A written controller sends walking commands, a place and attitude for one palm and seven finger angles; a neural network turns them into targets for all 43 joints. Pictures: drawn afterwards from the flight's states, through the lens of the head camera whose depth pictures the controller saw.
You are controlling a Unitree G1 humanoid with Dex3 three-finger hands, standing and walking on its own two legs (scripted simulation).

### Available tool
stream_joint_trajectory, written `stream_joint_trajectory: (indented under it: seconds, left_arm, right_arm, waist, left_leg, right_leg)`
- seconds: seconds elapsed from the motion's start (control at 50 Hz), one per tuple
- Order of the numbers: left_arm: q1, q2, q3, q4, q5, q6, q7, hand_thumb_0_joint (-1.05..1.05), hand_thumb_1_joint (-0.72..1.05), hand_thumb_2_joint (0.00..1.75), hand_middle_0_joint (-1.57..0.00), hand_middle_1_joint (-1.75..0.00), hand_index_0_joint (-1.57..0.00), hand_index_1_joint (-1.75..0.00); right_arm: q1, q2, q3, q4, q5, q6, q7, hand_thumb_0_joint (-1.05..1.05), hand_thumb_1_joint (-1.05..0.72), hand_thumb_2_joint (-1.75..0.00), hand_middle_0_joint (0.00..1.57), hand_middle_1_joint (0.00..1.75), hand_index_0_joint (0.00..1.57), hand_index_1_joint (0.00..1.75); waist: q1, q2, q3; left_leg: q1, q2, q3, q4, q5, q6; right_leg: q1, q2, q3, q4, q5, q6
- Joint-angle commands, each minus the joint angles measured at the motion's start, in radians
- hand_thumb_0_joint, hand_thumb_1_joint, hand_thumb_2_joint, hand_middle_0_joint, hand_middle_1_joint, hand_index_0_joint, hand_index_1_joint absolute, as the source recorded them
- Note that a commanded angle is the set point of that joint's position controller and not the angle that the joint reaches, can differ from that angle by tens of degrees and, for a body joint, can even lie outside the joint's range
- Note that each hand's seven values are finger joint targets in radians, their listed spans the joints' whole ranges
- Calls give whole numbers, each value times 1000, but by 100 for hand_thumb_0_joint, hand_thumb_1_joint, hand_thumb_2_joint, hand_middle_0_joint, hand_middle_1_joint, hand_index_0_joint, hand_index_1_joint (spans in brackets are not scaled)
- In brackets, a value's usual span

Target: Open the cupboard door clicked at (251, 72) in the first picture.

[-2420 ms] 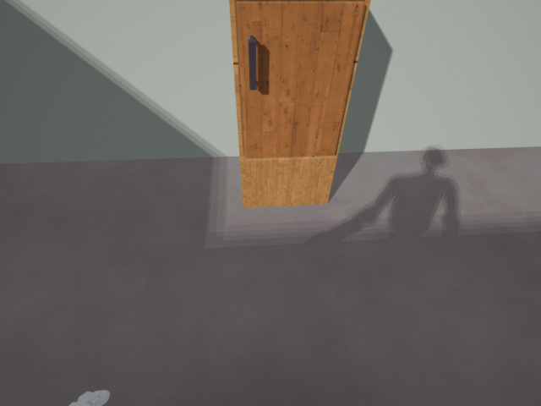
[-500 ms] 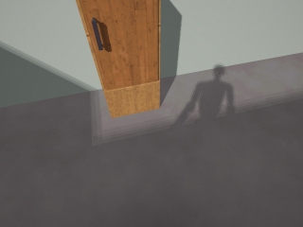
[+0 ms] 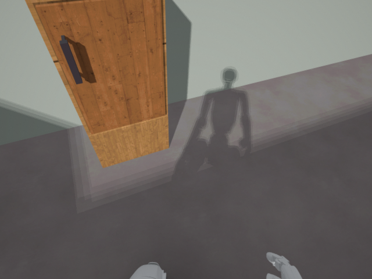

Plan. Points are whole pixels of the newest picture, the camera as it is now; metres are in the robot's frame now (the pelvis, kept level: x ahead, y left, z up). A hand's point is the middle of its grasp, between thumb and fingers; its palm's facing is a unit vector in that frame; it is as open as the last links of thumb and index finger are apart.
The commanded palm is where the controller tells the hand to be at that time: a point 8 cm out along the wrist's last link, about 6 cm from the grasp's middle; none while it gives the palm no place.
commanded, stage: walk to a spot facing it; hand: left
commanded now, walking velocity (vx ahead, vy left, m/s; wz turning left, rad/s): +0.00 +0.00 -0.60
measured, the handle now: (71, 60) +0.74 +0.52 +0.01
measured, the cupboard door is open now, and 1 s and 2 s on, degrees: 0 0 0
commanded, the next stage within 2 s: turn to face it in 0.48 s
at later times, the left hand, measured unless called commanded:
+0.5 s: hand (136, 209) +0.30 +0.18 -0.15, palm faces -0.34 -0.92 -0.18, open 7.4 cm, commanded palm none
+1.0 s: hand (139, 212) +0.30 +0.18 -0.18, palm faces -0.22 -0.96 -0.15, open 7.4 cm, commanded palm none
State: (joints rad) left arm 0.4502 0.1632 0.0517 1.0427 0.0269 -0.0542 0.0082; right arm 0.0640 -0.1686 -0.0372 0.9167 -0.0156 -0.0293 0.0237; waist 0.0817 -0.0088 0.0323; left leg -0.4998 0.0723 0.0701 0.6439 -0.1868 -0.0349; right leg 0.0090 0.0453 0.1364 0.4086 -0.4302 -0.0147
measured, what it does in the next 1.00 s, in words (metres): walks ahead, turning right: left foot, then right foot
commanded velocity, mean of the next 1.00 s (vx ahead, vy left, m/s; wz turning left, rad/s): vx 0.00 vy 0.00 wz -0.06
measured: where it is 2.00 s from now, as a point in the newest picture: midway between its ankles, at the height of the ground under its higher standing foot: outside the picture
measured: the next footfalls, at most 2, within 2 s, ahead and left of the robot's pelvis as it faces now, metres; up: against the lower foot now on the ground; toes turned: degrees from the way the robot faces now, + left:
left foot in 0.02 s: +0.15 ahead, +0.12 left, +0.00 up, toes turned +5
right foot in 0.60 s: +0.15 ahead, -0.10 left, +0.00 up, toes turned -31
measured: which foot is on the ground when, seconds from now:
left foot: up 0.00-0.00, down 0.02-0.60, up 0.62-0.96, down 0.98-1.00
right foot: down 0.00-0.02, up 0.04-0.58, down 0.60-1.00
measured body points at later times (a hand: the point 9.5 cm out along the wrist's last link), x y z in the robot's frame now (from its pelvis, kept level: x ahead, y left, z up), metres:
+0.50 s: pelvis +0.12 +0.04 +0.01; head +0.15 +0.04 +0.46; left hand +0.32 +0.23 -0.13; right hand +0.01 -0.18 -0.14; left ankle +0.11 +0.12 -0.73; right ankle +0.13 -0.10 -0.68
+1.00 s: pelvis +0.16 +0.03 -0.01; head +0.19 +0.06 +0.44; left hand +0.31 +0.23 -0.16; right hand +0.13 -0.21 -0.14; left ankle +0.20 +0.11 -0.73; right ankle +0.12 -0.08 -0.73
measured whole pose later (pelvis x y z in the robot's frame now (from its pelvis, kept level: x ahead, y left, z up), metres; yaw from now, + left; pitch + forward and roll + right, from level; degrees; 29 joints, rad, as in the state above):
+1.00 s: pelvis +0.16 +0.03 -0.01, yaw -15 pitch -1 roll -2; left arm 0.16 0.18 0.06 0.95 0.02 0.02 0.02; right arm 0.25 -0.17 -0.05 1.00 -0.01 0.04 0.00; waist -0.02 -0.03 0.05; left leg -0.33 0.06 0.12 0.68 -0.34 -0.01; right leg -0.24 -0.10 -0.25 0.64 -0.35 0.01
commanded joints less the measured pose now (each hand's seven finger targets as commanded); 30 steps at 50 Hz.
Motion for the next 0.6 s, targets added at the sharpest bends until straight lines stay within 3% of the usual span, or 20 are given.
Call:
stream_joint_trajectory:
  seconds: [0.0, 0.02, 0.04, 0.06, 0.08, 0.12, 0.16, 0.2, 0.3, 0.4, 0.46, 0.5, 0.54, 0.56, 0.58]
  left_arm:
    - [46, 101, 45, -79, -32, -11, -4, 0, 90, 90, -20, -30, -20, -30]
    - [6, 118, 42, -90, -25, -12, -2, 0, 90, 90, -20, -30, -20, -30]
    - [-21, 130, 46, -91, -19, -2, -3, 0, 90, 90, -20, -30, -20, -30]
    - [-78, 107, 39, -106, -14, 6, -10, 0, 90, 90, -20, -30, -20, -30]
    - [-98, 107, 48, -107, -3, 17, -22, 0, 90, 90, -20, -30, -20, -30]
    - [-68, 77, 45, -98, 2, 51, -35, 0, 90, 90, -20, -30, -20, -30]
    - [-56, 59, 45, -97, 0, 73, -38, 0, 90, 90, -20, -30, -20, -30]
    - [-83, 59, 46, -113, 2, 92, -39, 0, 90, 90, -20, -30, -20, -30]
    - [-217, 67, 46, -161, 7, 112, -41, 0, 90, 90, -20, -30, -20, -30]
    - [-343, 74, 36, -208, 3, 112, -39, 0, 90, 90, -20, -30, -20, -30]
    - [-385, 78, 31, -228, 1, 103, -35, 0, 90, 90, -20, -30, -20, -30]
    - [-380, 82, 33, -233, 1, 94, -32, 0, 90, 90, -20, -30, -20, -30]
    - [-298, 110, 39, -223, 0, 78, -27, 0, 90, 90, -20, -30, -20, -30]
    - [-209, 147, 46, -196, 5, 61, -18, 0, 90, 90, -20, -30, -20, -30]
    - [-111, 248, 65, -167, 14, 43, -1, 0, 90, 90, -20, -30, -20, -30]
  right_arm:
    - [425, -328, -81, 34, -18, -50, -48, 0, -90, -90, 20, 30, 20, 30]
    - [422, -309, -65, 33, -4, -37, -47, 0, -90, -90, 20, 30, 20, 30]
    - [318, -249, -53, 12, -2, -34, -44, 0, -90, -90, 20, 30, 20, 30]
    - [251, -205, -38, -10, 1, -42, -48, 0, -90, -90, 20, 30, 20, 30]
    - [210, -151, -25, -7, -3, -47, -49, 0, -90, -90, 20, 30, 20, 30]
    - [188, -107, -12, 7, -5, -54, -54, 0, -90, -90, 20, 30, 20, 30]
    - [188, -107, -14, 15, -1, -54, -59, 0, -90, -90, 20, 30, 20, 30]
    - [195, -117, -18, 17, 0, -49, -60, 0, -90, -90, 20, 30, 20, 30]
    - [246, -132, -28, 29, -2, -33, -58, 0, -90, -90, 20, 30, 20, 30]
    - [300, -166, -41, 44, -11, -14, -54, 0, -90, -90, 20, 30, 20, 30]
    - [327, -178, -47, 55, -14, -1, -49, 0, -90, -90, 20, 30, 20, 30]
    - [326, -189, -52, 51, -16, 4, -47, 0, -90, -90, 20, 30, 20, 30]
    - [314, -206, -59, 39, -11, 8, -42, 0, -90, -90, 20, 30, 20, 30]
    - [319, -201, -58, 32, -2, 10, -35, 0, -90, -90, 20, 30, 20, 30]
    - [325, -128, -38, 2, 8, 14, -28, 0, -90, -90, 20, 30, 20, 30]
  waist:
    - [-195, 292, -320]
    - [-186, 242, -305]
    - [-138, 146, -185]
    - [-125, 148, -89]
    - [-96, 139, -20]
    - [-53, 172, -1]
    - [-39, 163, -40]
    - [-38, 153, -37]
    - [-69, 111, 4]
    - [-115, 109, 14]
    - [-136, 156, 15]
    - [-133, 169, 0]
    - [-86, 147, -65]
    - [-40, 71, -129]
    - [-8, -209, -219]
  left_leg:
    - [839, 425, -468, -179, 292, 173]
    - [739, 492, -556, -273, 338, 237]
    - [578, 462, -436, -323, 212, 231]
    - [447, 430, -378, -334, 245, 221]
    - [344, 374, -275, -346, 260, 189]
    - [265, 293, -77, -338, 390, 141]
    - [272, 260, 23, -327, 446, 132]
    - [287, 270, 62, -345, 416, 143]
    - [352, 289, 98, -349, 387, 156]
    - [425, 312, 141, -306, 405, 164]
    - [453, 328, 169, -258, 456, 155]
    - [465, 339, 192, -203, 511, 141]
    - [471, 331, 228, -51, 601, 99]
    - [369, 308, 242, 136, 553, 56]
    - [47, 163, 269, 402, 9, -8]
  right_leg:
    - [-549, 44, -103, 739, -56, -4]
    - [-593, 9, -57, 926, -171, -8]
    - [-606, -55, -60, 977, -104, -2]
    - [-631, -84, -90, 1000, -45, 14]
    - [-611, -111, -96, 986, 9, 22]
    - [-552, -126, -128, 920, 77, 34]
    - [-529, -121, -154, 883, 123, 41]
    - [-568, -135, -157, 848, 170, 55]
    - [-636, -155, -170, 728, 233, 74]
    - [-596, -148, -218, 514, 164, 68]
    - [-548, -125, -249, 415, 101, 52]
    - [-495, -106, -263, 349, 64, 34]
    - [-366, -75, -273, 219, 114, 9]
    - [-173, -97, -230, 81, 284, -16]
    - [117, -343, 103, 51, 744, -110]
